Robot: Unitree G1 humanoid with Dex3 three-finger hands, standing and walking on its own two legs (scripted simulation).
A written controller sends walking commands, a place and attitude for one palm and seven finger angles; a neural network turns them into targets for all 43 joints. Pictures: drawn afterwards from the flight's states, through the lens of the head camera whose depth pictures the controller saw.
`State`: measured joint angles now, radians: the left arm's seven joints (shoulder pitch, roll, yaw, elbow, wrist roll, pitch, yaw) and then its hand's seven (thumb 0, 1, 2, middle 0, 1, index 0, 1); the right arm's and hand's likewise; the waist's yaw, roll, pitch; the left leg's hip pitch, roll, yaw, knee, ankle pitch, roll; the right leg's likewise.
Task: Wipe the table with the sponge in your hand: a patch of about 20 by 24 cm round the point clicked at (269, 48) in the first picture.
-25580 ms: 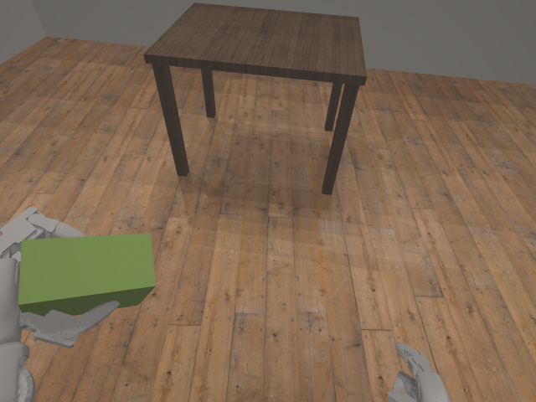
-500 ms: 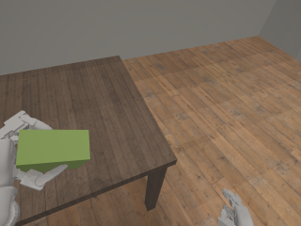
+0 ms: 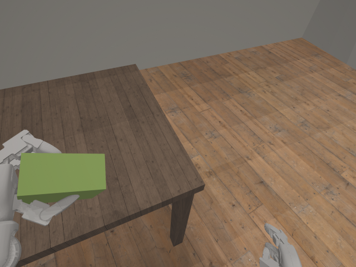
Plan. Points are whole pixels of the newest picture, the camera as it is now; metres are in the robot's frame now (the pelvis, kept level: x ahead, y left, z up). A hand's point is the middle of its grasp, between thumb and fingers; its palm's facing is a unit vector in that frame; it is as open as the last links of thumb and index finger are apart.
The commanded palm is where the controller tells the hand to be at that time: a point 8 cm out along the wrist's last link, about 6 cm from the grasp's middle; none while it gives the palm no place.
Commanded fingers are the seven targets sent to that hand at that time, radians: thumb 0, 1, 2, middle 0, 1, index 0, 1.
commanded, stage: shuffle to correct the standing spot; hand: left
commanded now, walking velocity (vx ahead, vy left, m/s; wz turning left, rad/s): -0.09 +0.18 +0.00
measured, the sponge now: (74, 178) +0.23 +0.21 +0.13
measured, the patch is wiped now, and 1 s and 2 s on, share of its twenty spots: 0.00 0.00 0.00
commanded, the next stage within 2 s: come to a stop and stand still in 0.48 s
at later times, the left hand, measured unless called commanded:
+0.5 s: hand (1, 196) +0.18 +0.28 +0.16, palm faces +0.37 -0.79 -0.49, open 10.0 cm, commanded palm +0.13 +0.32 +0.17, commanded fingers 0.00 0.10 1.30 -1.20 -1.60 -1.20 -1.60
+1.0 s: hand out of the picture +0.13 +0.31 +0.17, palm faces +0.34 -0.84 -0.42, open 10.0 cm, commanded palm +0.09 +0.35 +0.17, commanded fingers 0.00 0.10 1.30 -1.20 -1.60 -1.20 -1.60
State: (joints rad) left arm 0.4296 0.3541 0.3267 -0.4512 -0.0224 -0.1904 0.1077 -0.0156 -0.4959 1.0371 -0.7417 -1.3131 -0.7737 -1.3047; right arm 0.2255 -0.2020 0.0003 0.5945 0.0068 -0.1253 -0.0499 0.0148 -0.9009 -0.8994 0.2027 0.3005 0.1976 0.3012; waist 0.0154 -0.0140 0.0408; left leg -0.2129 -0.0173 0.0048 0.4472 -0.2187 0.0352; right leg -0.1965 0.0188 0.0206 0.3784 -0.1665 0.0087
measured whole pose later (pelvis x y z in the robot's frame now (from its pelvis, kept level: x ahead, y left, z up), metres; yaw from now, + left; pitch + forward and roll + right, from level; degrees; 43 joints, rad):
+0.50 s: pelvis -0.03 +0.04 -0.02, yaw +1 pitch +1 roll -1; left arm 0.48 0.42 0.41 -0.56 -0.02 -0.27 0.09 -0.02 -0.50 1.04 -0.74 -1.31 -0.77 -1.30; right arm 0.20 -0.20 0.01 0.52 -0.01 -0.14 -0.04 0.01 -0.90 -0.90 0.20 0.30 0.20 0.30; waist 0.04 -0.01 0.09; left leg -0.36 -0.08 0.02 0.60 -0.24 0.10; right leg -0.30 -0.05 -0.03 0.66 -0.31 -0.01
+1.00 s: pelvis -0.08 +0.08 -0.01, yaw -1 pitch -1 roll -2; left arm 0.53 0.40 0.40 -0.55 -0.04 -0.23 0.11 -0.01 -0.50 1.04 -0.74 -1.31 -0.77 -1.30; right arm 0.27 -0.20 -0.01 0.60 0.02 -0.10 -0.03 0.01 -0.90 -0.90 0.20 0.30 0.20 0.30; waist -0.03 -0.01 0.02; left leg -0.32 -0.01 -0.03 0.62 -0.26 0.03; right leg -0.29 -0.02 -0.02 0.56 -0.30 0.01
